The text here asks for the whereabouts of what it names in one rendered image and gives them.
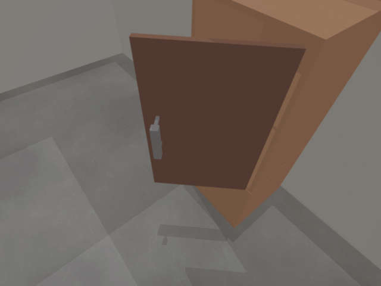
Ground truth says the cupboard door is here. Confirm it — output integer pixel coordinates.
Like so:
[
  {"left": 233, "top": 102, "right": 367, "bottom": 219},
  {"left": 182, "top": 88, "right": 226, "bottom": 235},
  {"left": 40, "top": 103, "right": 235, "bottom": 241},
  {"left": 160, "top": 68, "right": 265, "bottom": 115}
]
[{"left": 129, "top": 33, "right": 306, "bottom": 190}]

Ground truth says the handle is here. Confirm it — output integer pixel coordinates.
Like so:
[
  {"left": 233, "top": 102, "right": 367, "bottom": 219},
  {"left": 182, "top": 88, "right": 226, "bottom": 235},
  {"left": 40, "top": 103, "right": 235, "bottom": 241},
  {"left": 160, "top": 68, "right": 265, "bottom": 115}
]
[{"left": 149, "top": 116, "right": 163, "bottom": 159}]

